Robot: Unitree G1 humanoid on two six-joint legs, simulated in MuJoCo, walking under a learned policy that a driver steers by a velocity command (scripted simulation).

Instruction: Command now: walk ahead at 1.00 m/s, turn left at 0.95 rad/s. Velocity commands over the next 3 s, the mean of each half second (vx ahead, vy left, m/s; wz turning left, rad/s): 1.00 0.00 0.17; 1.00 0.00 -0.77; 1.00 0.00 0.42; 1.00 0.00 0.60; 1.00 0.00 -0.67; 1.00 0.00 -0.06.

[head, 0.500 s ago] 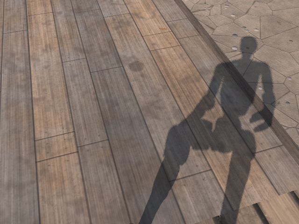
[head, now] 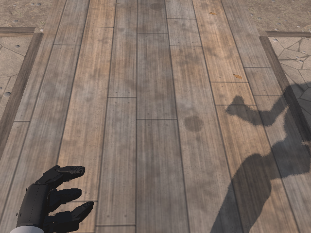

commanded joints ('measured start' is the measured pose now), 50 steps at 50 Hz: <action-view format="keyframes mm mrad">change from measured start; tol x64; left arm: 1 65 183 89 -54 -29 -27 10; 50 412 176 79 98 19 48 -50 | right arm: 1 -48 -158 -51 -45 -8 2 -9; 50 -256 -151 13 -113 3 -96 9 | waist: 1 140 141 -77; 4 176 -552 -521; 25 -9 404 -498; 50 165 107 -64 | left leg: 1 -186 145 -145 101 513 27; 6 -909 161 177 1077 55 -64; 23 91 174 299 182 322 -69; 26 394 568 -535 -161 -424 77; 44 -58 404 561 307 1488 -58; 46 -662 84 484 1200 -125 -152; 50 -772 250 207 999 97 -53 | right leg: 1 424 46 -71 -30 -53 -27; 5 1091 -404 813 -202 -1042 -266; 20 318 -187 111 -353 -189 -251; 27 -346 -57 -65 975 -431 -111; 44 516 81 -354 338 -204 -252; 50 590 -258 517 -266 -655 -391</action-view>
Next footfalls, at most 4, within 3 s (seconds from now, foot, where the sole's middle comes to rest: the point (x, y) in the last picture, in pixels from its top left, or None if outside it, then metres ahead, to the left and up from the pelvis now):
0.04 right None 0.26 -0.17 -0.77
0.46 left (96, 217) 0.56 0.18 -0.77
0.90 right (157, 137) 0.95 -0.13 -0.77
1.38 left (149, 72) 1.44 -0.14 -0.77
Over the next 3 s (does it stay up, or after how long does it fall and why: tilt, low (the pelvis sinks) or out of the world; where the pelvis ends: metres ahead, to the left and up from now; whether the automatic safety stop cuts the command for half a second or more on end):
stays up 2.60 -0.29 -0.01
